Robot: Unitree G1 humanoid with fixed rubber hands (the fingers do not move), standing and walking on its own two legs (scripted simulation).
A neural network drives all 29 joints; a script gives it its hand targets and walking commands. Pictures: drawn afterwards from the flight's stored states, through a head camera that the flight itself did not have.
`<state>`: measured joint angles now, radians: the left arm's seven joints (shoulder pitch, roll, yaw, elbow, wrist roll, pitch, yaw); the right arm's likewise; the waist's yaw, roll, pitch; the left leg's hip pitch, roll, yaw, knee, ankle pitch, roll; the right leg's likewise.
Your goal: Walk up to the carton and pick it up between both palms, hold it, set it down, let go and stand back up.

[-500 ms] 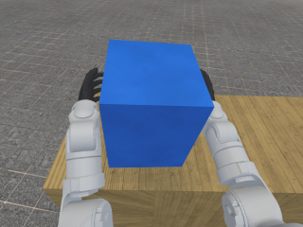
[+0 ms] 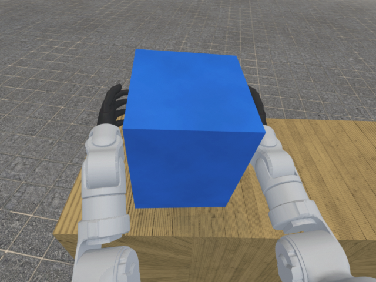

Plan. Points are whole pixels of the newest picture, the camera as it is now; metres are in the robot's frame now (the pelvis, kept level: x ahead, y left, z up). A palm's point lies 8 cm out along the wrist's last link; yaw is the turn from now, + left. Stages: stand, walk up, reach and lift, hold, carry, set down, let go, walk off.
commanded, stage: hold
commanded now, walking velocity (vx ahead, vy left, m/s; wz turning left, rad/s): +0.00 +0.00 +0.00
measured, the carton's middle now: (184, 134) +0.36 +0.01 +0.15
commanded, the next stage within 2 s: set down in 0.42 s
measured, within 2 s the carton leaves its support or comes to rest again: neither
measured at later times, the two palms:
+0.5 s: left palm (108, 125) +0.35 +0.15 +0.19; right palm (254, 124) +0.36 -0.14 +0.17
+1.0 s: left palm (117, 141) +0.36 +0.15 +0.14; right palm (249, 137) +0.38 -0.14 +0.12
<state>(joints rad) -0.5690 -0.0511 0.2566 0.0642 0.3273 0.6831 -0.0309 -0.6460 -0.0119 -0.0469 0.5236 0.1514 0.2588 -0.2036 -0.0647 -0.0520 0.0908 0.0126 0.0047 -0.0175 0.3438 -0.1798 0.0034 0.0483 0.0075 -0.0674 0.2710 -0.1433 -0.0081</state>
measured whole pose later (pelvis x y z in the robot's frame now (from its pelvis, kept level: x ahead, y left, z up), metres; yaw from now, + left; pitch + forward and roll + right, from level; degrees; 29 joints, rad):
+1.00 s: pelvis +0.02 -0.01 +0.00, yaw +1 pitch -7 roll -1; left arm -0.42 -0.09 0.20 0.08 0.33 0.42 0.01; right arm -0.51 0.01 -0.06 0.58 0.06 -0.06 -0.17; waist -0.02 -0.05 0.11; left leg -0.02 0.02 -0.04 0.34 -0.19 -0.02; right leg 0.02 0.02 -0.09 0.26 -0.16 -0.03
